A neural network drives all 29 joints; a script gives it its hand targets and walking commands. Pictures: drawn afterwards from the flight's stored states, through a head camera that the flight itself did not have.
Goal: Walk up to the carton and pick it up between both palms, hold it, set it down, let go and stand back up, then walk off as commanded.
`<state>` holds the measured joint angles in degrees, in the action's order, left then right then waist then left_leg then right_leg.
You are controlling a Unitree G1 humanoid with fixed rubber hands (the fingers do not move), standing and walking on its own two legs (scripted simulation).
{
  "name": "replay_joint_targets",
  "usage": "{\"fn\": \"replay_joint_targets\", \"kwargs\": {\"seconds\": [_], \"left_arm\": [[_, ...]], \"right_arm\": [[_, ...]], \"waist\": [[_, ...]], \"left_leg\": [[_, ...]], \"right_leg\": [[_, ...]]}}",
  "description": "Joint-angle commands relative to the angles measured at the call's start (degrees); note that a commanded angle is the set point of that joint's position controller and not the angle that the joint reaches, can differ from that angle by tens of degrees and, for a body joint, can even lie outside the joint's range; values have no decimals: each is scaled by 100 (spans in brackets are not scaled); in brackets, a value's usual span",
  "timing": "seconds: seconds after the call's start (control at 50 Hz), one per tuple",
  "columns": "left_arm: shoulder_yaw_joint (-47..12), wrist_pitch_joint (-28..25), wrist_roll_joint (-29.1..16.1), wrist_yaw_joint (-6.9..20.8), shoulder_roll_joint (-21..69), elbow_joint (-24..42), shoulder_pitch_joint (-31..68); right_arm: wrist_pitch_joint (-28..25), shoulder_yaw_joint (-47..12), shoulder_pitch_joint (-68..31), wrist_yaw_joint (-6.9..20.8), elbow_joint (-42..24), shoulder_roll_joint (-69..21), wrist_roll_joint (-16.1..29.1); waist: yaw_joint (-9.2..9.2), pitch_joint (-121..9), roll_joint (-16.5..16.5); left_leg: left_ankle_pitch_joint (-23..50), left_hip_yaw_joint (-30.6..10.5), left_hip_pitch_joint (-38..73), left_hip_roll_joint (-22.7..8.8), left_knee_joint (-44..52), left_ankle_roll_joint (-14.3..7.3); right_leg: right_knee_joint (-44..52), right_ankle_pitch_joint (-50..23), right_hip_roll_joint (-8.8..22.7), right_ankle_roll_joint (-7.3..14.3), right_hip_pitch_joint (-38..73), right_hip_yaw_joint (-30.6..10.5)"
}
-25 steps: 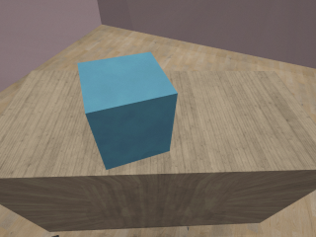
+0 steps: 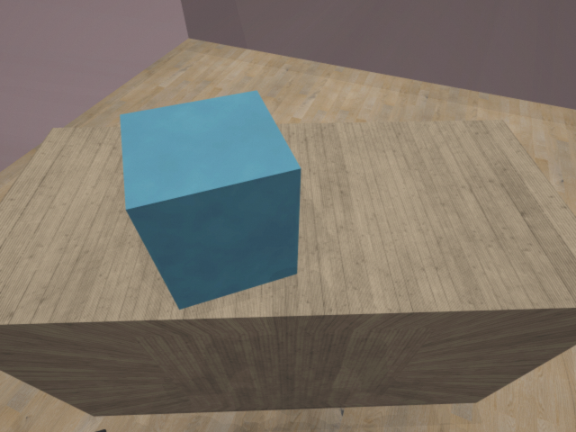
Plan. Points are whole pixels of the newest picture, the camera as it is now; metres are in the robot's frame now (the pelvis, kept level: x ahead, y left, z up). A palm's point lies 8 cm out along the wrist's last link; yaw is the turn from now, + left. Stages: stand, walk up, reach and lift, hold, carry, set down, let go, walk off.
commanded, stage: walk up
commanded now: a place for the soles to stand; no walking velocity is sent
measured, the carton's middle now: (217, 202) +0.47 +0.13 +0.06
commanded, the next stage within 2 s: none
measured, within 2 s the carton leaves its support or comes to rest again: neither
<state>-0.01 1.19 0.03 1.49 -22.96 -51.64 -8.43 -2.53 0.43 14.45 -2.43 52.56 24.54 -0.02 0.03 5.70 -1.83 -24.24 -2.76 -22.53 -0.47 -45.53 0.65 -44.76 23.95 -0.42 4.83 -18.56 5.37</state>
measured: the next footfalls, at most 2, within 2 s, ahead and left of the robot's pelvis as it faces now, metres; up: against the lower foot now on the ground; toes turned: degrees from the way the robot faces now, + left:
left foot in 0.06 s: +0.08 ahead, +0.15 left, +0.00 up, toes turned -1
right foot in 0.32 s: +0.03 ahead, -0.12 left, +0.00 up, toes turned -5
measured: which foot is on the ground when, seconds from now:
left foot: up 0.00-0.04, down 0.06-0.34, up 0.36-0.74, down 0.76-1.00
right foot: down 0.00-0.08, up 0.10-0.30, down 0.32-1.00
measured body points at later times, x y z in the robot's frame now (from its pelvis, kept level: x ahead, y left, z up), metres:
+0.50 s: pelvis -0.02 -0.04 +0.00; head +0.01 -0.05 +0.45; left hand +0.08 +0.28 -0.11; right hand +0.04 -0.38 -0.11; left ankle +0.04 +0.14 -0.69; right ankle -0.02 -0.10 -0.71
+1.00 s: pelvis -0.01 -0.03 +0.00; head +0.01 -0.02 +0.45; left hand +0.09 +0.30 -0.12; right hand +0.06 -0.36 -0.10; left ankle +0.05 +0.11 -0.71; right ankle -0.01 -0.11 -0.71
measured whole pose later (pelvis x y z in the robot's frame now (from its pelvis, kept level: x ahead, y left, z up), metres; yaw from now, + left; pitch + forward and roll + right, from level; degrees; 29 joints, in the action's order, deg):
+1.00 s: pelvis -0.01 -0.03 +0.00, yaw +0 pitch -3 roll +0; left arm 0.0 1.4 0.0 1.4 -25.3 -52.3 -8.5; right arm -3.2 0.3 13.7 -3.1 52.5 23.9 0.0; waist 0.0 6.0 -1.4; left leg -18.6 -1.5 -22.5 -1.2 -43.9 -0.1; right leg -44.0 23.6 0.2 3.7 -16.6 6.0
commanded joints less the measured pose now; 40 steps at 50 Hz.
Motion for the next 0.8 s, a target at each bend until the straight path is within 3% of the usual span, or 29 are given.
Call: {"fn": "replay_joint_targets", "kwargs": {"seconds": [0.0,0.02,0.04,0.06,0.08,0.1,0.12,0.16,0.22,0.24,0.26,0.28,0.3,0.32,0.34,0.36,0.4,0.42,0.48,0.56,0.62,0.66,0.68,0.7,0.72,0.74,0.76,0.78], "left_arm": [[618,40,177,-126,-1440,614,510],[614,59,170,-103,-1356,703,636],[583,61,95,-70,-1165,774,747],[631,149,80,-67,-1106,764,704],[675,227,140,-47,-1262,767,622],[677,230,152,-16,-1244,699,446],[672,208,186,24,-1228,650,319],[702,209,271,99,-1209,668,246],[693,134,233,88,-1210,646,132],[691,74,220,72,-1213,581,-33],[673,13,215,52,-1151,422,-365],[687,-71,249,9,-1220,231,-659],[777,-148,344,-53,-1678,175,-871],[761,-184,298,-88,-1851,340,-408],[747,-201,240,-87,-1872,351,-261],[708,-207,215,-94,-1813,350,-153],[670,-216,203,-137,-1612,292,-129],[659,-216,206,-149,-1545,311,-165],[658,-181,188,-175,-1480,308,-271],[688,-127,208,-194,-1497,410,-259],[691,-116,226,-177,-1488,498,-102],[661,-85,214,-133,-1495,582,142],[627,-55,204,-104,-1453,640,419],[593,-27,198,-70,-1360,716,612],[497,-53,65,-87,-1053,656,570],[489,-52,16,-95,-909,685,445],[568,16,23,-122,-1144,608,354],[581,24,50,-117,-1240,565,304]], "right_arm": [[-106,325,746,-188,38,1117,-44],[-163,427,888,-215,81,1350,-91],[-223,518,910,-257,-5,1752,-167],[-256,527,760,-287,-69,1867,-182],[-267,550,654,-301,-97,1926,-141],[-273,539,410,-316,-186,1947,-164],[-265,520,168,-311,-249,1870,-201],[-284,499,249,-310,-265,1795,-214],[-258,537,227,-239,-326,1893,-235],[-228,506,95,-207,-365,1847,-230],[-178,484,-221,-172,-425,1796,-200],[-112,427,-316,-132,-409,1497,-189],[-82,305,-252,-107,-470,1001,-117],[-69,271,-267,-150,-430,968,-73],[-28,358,-200,-179,-314,1309,-51],[-24,358,-26,-146,-217,1372,-28],[-17,343,54,-107,-169,1219,-17],[-10,326,224,-96,-110,1186,-13],[34,317,141,-99,-123,1120,-31],[75,319,94,-127,-134,1156,-58],[33,332,143,-116,-142,1163,-88],[-31,354,337,-95,-91,1149,-96],[-86,371,558,-90,-27,1127,-98],[-152,432,892,-111,64,1213,-149],[-208,478,812,-112,15,1389,-255],[-260,507,621,-125,-115,1715,-282],[-257,497,467,-128,-164,1738,-216],[-262,515,301,-123,-173,1774,-208]], "waist": [[-214,-373,-550],[-306,-421,-42],[-334,-532,896],[-274,-343,1266],[-215,-210,829],[-51,17,752],[41,138,809],[-17,20,819],[-33,-194,1198],[85,-293,1106],[335,-398,1105],[494,-516,659],[568,-446,-632],[375,-174,-617],[350,-206,-152],[267,-70,-22],[209,108,-353],[176,-63,-520],[265,-227,-581],[296,-89,-653],[217,-42,-714],[47,-147,-632],[-149,-158,-525],[-395,-243,-360],[-390,-364,664],[-233,-479,1380],[-157,-432,1036],[-110,-243,955]], "left_leg": [[961,464,494,-164,1042,-398],[1584,-353,1051,-477,1454,-562],[1961,-1977,1089,-1361,2025,-1066],[1753,-3334,906,-2101,2482,-1693],[771,-3547,511,-2286,2646,-2010],[211,-3354,281,-2221,2699,-1980],[-34,-3015,177,-2044,2607,-1797],[114,-2630,395,-1701,2348,-1465],[541,-2472,385,-1701,2098,-1453],[618,-2338,235,-1612,1933,-1407],[868,-1896,-114,-1388,1571,-1201],[1099,-1262,-555,-927,690,-880],[763,-374,-1427,-44,-849,-413],[-722,102,-2121,360,-930,-223],[-779,-384,-1735,102,-1102,-209],[-615,-334,-1700,87,-1207,-198],[-275,-210,-1570,31,-1056,-260],[-196,-125,-1462,13,-986,-273],[-64,26,-1306,61,-1026,-233],[-83,122,-1233,-10,-802,-266],[-163,391,-898,-159,-370,-297],[76,609,-224,-133,202,-345],[510,682,376,-87,802,-376],[811,419,1066,-26,1332,-452],[807,-1066,1370,-667,2044,-695],[1155,-3061,1348,-1630,2512,-1206],[629,-3597,1113,-1951,2658,-1654],[354,-3436,792,-1934,2676,-1732]], "right_leg": [[1249,-2730,1198,145,437,-1053],[603,-2228,882,-50,-213,-866],[-626,-1410,276,-323,-546,-445],[-1311,1075,-16,-413,-1044,-691],[-1677,1502,128,-395,-979,-1111],[-1679,1376,195,-331,-1063,-1128],[-1471,1163,311,-278,-1031,-1120],[-1149,832,358,-269,-1112,-1029],[-410,785,382,-292,-718,-772],[197,593,341,-247,-339,-727],[1176,29,318,-172,416,-602],[2186,-35,384,-197,1131,-923],[2934,-28,1301,-141,1674,-2386],[3102,-293,2013,31,1637,-2993],[2964,-348,2152,133,1284,-2856],[2906,-547,1980,45,1328,-2620],[2733,-1666,1625,-340,1326,-1926],[2479,-2503,1484,-410,1502,-1618],[2219,-3499,1420,-371,1661,-1434],[2310,-2660,1495,-201,1448,-1513],[2186,-2179,1587,104,1081,-1502],[1944,-1544,1495,265,613,-1294],[1606,-1139,1310,318,139,-987],[1008,-1037,1062,274,-336,-767],[64,-1203,711,-39,-682,-507],[-812,83,115,-335,-987,-406],[-983,1421,129,-361,-994,-865],[-996,1640,170,-362,-941,-968]]}}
